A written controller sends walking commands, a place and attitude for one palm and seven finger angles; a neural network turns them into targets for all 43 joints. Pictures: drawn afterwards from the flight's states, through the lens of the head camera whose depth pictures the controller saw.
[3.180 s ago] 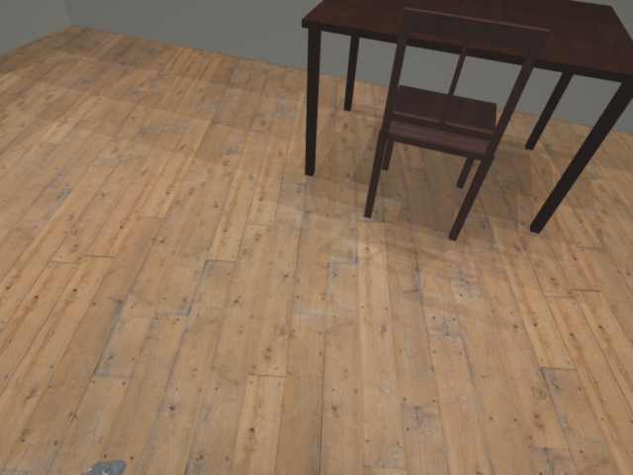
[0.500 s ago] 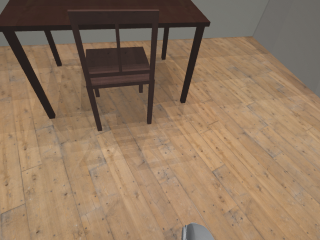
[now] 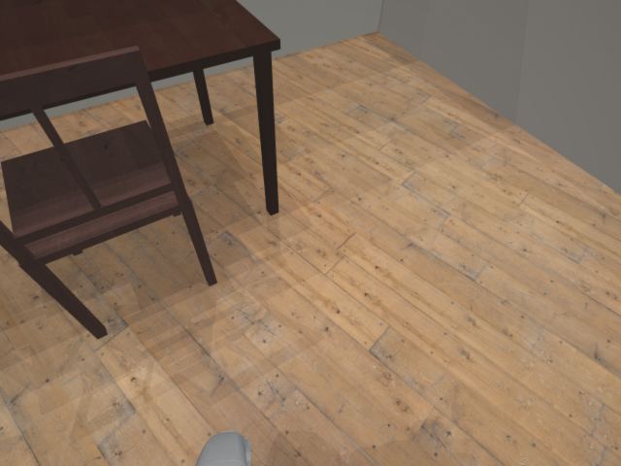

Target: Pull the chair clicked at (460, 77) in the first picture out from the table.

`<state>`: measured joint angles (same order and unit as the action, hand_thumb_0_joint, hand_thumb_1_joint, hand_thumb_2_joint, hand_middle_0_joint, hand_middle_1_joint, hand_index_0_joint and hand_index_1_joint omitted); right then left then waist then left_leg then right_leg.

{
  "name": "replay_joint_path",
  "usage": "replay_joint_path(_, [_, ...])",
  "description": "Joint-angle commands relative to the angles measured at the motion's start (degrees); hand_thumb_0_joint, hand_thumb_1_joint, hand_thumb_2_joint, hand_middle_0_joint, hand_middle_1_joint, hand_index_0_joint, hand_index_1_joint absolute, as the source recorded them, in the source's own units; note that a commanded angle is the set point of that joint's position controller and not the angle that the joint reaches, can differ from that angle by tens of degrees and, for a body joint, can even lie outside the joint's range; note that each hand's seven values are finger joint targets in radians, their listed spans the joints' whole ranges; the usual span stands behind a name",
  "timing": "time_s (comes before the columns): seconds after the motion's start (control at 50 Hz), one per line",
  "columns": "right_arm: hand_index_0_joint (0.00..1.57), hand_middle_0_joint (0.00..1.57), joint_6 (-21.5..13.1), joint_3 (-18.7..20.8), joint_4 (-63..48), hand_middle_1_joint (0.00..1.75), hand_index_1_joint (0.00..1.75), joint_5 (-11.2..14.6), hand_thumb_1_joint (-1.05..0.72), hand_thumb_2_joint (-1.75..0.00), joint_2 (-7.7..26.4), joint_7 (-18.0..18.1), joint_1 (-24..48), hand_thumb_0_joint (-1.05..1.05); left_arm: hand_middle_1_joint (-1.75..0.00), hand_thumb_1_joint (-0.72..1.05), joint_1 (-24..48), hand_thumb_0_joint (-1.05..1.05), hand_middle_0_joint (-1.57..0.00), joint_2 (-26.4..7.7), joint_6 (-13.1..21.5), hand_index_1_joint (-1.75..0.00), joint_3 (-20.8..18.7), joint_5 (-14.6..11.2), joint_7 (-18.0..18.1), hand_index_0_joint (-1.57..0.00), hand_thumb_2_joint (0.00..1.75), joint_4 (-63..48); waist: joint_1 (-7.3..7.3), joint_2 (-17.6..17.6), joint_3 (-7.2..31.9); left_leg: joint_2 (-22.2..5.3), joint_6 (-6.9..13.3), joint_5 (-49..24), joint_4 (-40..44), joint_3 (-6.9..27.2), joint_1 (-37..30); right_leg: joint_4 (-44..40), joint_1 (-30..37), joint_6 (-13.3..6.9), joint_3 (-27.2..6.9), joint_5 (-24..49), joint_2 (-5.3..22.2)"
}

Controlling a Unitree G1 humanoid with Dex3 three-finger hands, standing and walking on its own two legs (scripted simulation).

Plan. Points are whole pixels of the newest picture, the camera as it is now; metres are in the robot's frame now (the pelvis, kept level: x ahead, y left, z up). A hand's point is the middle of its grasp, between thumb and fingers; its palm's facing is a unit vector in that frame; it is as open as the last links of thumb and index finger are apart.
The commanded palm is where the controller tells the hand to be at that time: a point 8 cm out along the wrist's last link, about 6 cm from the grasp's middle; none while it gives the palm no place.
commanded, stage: walk to a spot facing it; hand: left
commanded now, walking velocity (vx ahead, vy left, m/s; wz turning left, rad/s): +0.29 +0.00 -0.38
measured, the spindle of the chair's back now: (70, 162) +0.68 +0.53 -0.09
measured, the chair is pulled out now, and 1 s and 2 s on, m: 0.00 0.00 0.00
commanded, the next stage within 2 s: turn to face it in 0.46 s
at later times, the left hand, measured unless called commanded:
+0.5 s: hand (161, 377) +0.27 +0.25 -0.17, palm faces -0.19 -0.97 -0.17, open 7.4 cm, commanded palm none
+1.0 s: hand (225, 321) +0.37 +0.16 -0.16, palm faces -0.20 -0.97 -0.16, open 7.4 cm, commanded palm none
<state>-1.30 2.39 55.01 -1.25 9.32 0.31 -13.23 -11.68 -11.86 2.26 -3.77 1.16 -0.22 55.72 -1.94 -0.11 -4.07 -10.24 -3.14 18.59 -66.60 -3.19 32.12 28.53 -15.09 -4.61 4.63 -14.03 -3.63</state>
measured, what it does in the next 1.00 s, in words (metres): walks ahead: left foot, then right foot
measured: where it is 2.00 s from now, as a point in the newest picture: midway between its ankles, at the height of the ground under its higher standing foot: outside the picture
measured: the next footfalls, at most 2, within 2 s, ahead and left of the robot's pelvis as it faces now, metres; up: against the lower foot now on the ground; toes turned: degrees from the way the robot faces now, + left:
left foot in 0.20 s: +0.21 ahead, +0.16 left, +0.00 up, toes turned +3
right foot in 0.68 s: +0.23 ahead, -0.11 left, +0.00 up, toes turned -28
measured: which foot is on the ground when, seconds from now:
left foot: up 0.00-0.18, down 0.20-0.70, up 0.72-1.00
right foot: down 0.00-0.20, up 0.22-0.66, down 0.68-1.00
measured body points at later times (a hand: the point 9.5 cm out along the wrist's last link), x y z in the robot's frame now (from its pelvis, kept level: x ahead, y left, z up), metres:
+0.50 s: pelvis +0.16 +0.07 +0.01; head +0.20 +0.09 +0.46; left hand +0.28 +0.30 -0.15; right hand +0.16 -0.19 -0.12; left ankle +0.17 +0.16 -0.73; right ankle +0.15 -0.08 -0.64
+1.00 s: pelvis +0.21 +0.03 -0.01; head +0.22 +0.04 +0.44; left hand +0.38 +0.21 -0.15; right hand +0.18 -0.20 -0.16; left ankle +0.24 +0.14 -0.70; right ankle +0.19 -0.09 -0.73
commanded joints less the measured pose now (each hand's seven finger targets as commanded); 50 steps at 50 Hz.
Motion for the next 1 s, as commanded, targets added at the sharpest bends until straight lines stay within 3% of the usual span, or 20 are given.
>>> replay_joint_path(0.0, [0.20,0.20,-0.6,1.0,-3.2,0.30,0.30,-0.2,-0.90,-0.90,3.8,-0.6,-2.9,0.00,-0.30,0.90,-2.8,0.00,-0.20,-8.1,1.9,-0.30,-1.6,0.2,0.2,-0.20,0.90,-1.8,0.27,-5.9,3.8,0.9,-0.8,-4.6,12.7,-0.3,-2.6,-12.5,-0.7,-6.8,-12.0,15.9,14.0])
replay_joint_path(0.08, [0.20,0.20,-1.6,0.8,-5.8,0.30,0.30,0.0,-0.90,-0.90,4.6,-0.9,3.8,0.00,-0.30,0.90,-4.9,0.00,-0.20,-9.1,1.2,-0.30,-2.0,0.1,0.0,-0.20,0.90,-2.2,3.00,-8.5,2.9,4.4,-0.2,-4.9,24.3,-2.0,-6.7,-10.1,1.1,-5.7,-15.0,15.5,13.8])
replay_joint_path(0.14, [0.20,0.20,-2.3,1.4,-5.1,0.30,0.30,0.1,-0.90,-0.90,6.5,-0.4,0.9,0.00,-0.30,0.90,-4.0,0.00,-0.20,-9.7,0.4,-0.30,-2.5,-0.2,0.0,-0.20,0.90,-2.9,1.01,-5.8,4.4,6.2,0.1,-7.3,35.5,-3.1,-19.6,-4.3,-2.4,-3.7,-16.0,11.2,12.5])
replay_joint_path(0.16, [0.20,0.20,-2.7,2.0,-3.5,0.30,0.30,-0.1,-0.90,-0.90,9.6,0.4,-4.7,0.00,-0.30,0.90,-3.7,0.00,-0.20,-8.2,0.2,-0.30,-2.1,-0.5,0.0,-0.20,0.90,-3.4,-1.55,-0.6,7.5,3.6,1.0,-8.9,41.0,-0.4,-30.9,5.4,-6.5,-1.3,-13.8,12.4,9.2])
replay_joint_path(0.18, [0.20,0.20,-3.0,3.6,-2.4,0.30,0.30,-1.1,-0.90,-0.90,16.7,0.9,-10.8,0.00,-0.30,0.90,-6.4,0.00,-0.20,-4.7,0.0,-0.30,-1.7,-1.3,-0.5,-0.20,0.90,-3.9,-3.40,14.6,14.2,-12.9,6.6,-15.0,43.5,17.9,-43.9,22.8,-17.9,2.8,-6.1,-4.9,1.3])
replay_joint_path(0.2, [0.20,0.20,-2.1,3.5,-2.3,0.30,0.30,-0.5,-0.90,-0.90,19.2,0.8,-14.2,0.00,-0.30,0.90,-5.7,0.00,-0.20,-4.2,0.3,-0.30,-0.9,-0.9,-0.4,-0.20,0.90,-5.0,-3.93,18.8,14.6,-22.4,11.4,-20.4,46.8,25.8,-42.9,37.8,-22.7,4.4,-4.5,-22.7,1.5])
replay_joint_path(0.22, [0.20,0.20,-1.5,2.6,-3.5,0.30,0.30,-0.4,-0.90,-0.90,15.9,0.6,-10.5,0.00,-0.30,0.90,-4.9,0.00,-0.20,-6.3,-0.2,-0.30,-1.7,-0.2,-0.3,-0.20,0.90,-4.8,-2.72,11.0,10.4,-21.5,12.6,-14.8,48.8,22.7,-34.2,42.7,-21.9,4.6,-6.5,-20.9,4.8])
replay_joint_path(0.26, [0.20,0.20,-1.8,1.1,-4.7,0.30,0.30,-0.3,-0.90,-0.90,11.0,1.0,-2.9,0.00,-0.30,0.90,-3.5,0.00,-0.20,-5.7,-1.2,-0.30,-2.3,0.2,-1.0,-0.20,0.90,-4.1,0.29,9.2,2.5,-16.1,9.2,-18.6,50.5,12.3,-24.6,45.8,-22.0,5.8,-5.5,-12.8,7.2])
replay_joint_path(0.3, [0.20,0.20,-1.9,0.4,-4.7,0.30,0.30,0.1,-0.90,-0.90,8.6,1.1,0.5,0.00,-0.30,0.90,-6.0,0.00,-0.20,-4.2,-2.5,-0.30,-2.1,0.2,-1.4,-0.20,0.90,-3.1,3.03,9.5,2.2,-11.8,6.8,-28.3,49.1,1.4,-21.5,45.8,-19.3,6.8,-4.1,-6.9,8.2])
replay_joint_path(0.34, [0.20,0.20,-1.9,0.6,-4.4,0.30,0.30,0.1,-0.90,-0.90,8.4,1.4,-0.5,0.00,-0.30,0.90,-7.1,0.00,-0.20,-3.2,-3.7,-0.30,-2.1,0.0,-1.4,-0.20,0.90,-3.3,3.40,9.8,4.3,-10.6,7.2,-32.3,48.2,-3.7,-22.2,45.4,-18.2,7.4,-3.6,-4.9,8.1])
replay_joint_path(0.56, [0.20,0.20,-0.1,2.6,-1.9,0.30,0.30,-0.7,-0.90,-0.90,10.4,0.9,-5.9,0.00,-0.30,0.90,4.5,0.00,-0.20,-1.0,-4.3,-0.30,-1.1,0.3,-1.1,-0.20,0.90,-7.8,-0.99,12.4,3.0,-11.5,9.2,-36.5,43.6,-11.1,-28.9,17.5,-14.2,7.4,2.2,-4.3,7.9])
replay_joint_path(0.6, [0.20,0.20,0.1,2.6,-0.7,0.30,0.30,-0.6,-0.90,-0.90,10.7,0.7,-6.7,0.00,-0.30,0.90,2.4,0.00,-0.20,-1.3,-3.2,-0.30,-0.6,0.5,-0.3,-0.20,0.90,-6.7,-0.37,11.3,4.7,-11.3,8.5,-37.5,39.7,-9.6,-27.6,9.8,-6.7,6.2,2.8,-3.1,6.2])
replay_joint_path(0.62, [0.20,0.20,0.2,2.5,-0.3,0.30,0.30,-0.4,-0.90,-0.90,10.6,0.7,-6.1,0.00,-0.30,0.90,-1.1,0.00,-0.20,-1.6,-2.6,-0.30,-0.6,0.6,0.0,-0.20,0.90,-5.4,1.73,9.3,6.4,-10.0,7.0,-37.3,35.7,-10.2,-26.6,3.6,-1.3,5.8,2.9,2.2,5.6])
replay_joint_path(0.64, [0.20,0.20,0.1,2.0,0.0,0.30,0.30,0.1,-0.90,-0.90,9.5,0.4,-6.4,0.00,-0.30,0.90,-5.7,0.00,-0.20,-4.1,-1.5,-0.30,-0.8,0.9,0.4,-0.20,0.90,-3.5,4.01,4.0,9.8,-7.2,4.3,-31.6,28.8,-11.5,-22.4,-2.4,8.6,5.3,0.6,13.7,8.1])
replay_joint_path(0.66, [0.20,0.20,0.0,0.8,-0.3,0.30,0.30,0.8,-0.90,-0.90,5.1,0.0,-8.4,0.00,-0.30,0.90,-9.1,0.00,-0.20,-9.5,-0.2,-0.30,-1.4,1.2,1.3,-0.20,0.90,-1.6,4.84,-10.7,16.2,-1.3,1.2,-8.1,18.2,-12.7,-10.5,-2.5,21.6,1.4,-12.9,34.6,21.6])
replay_joint_path(0.68, [0.20,0.20,0.7,-0.1,-1.4,0.30,0.30,1.3,-0.90,-0.90,3.4,0.5,-7.1,0.00,-0.30,0.90,-10.9,0.00,-0.20,-11.8,0.1,-0.30,-1.1,-0.1,1.4,-0.20,0.90,-0.4,5.16,-13.2,19.2,2.6,0.5,18.5,12.9,-5.3,-9.7,-2.2,20.9,-4.8,-16.0,51.8,28.5])
replay_joint_path(0.7, [0.20,0.20,1.5,0.1,-1.2,0.30,0.30,1.4,-0.90,-0.90,4.1,0.9,-6.6,0.00,-0.30,0.90,-6.9,0.00,-0.20,-10.7,-0.2,-0.30,-0.6,-0.2,1.6,-0.20,0.90,-1.0,3.94,-8.8,16.1,1.9,1.2,19.4,11.3,-0.6,-10.5,-3.6,16.2,-6.6,-11.1,48.6,28.1])
replay_joint_path(0.76, [0.20,0.20,2.7,0.5,0.8,0.30,0.30,0.9,-0.90,-0.90,4.8,0.7,-5.1,0.00,-0.30,0.90,-1.4,0.00,-0.20,-8.2,-0.8,-0.30,-0.3,-0.1,2.5,-0.20,0.90,-1.4,3.23,-11.7,10.5,3.4,0.1,14.5,3.9,0.9,-5.5,-3.9,13.1,-5.2,-6.8,46.5,25.7])
replay_joint_path(0.86, [0.20,0.20,4.0,1.1,1.3,0.30,0.30,0.5,-0.90,-0.90,3.3,-0.2,-6.4,0.00,-0.30,0.90,4.3,0.00,-0.20,-7.9,-2.0,-0.30,-0.8,0.2,2.8,-0.20,0.90,-3.3,0.69,-8.6,2.7,4.2,-0.3,8.4,7.7,-2.0,-8.2,-8.7,0.1,-2.3,1.5,21.1,24.4])
replay_joint_path(0.98, [0.20,0.20,3.4,1.8,-1.2,0.30,0.30,0.0,-0.90,-0.90,3.8,-1.0,-6.4,0.00,-0.30,0.90,4.1,0.00,-0.20,-8.2,-3.0,-0.30,-1.9,0.1,2.6,-0.20,0.90,-4.3,0.22,-7.8,3.0,5.2,0.2,-0.3,26.2,-5.7,-13.2,-1.9,-0.5,0.8,5.5,7.6,24.0])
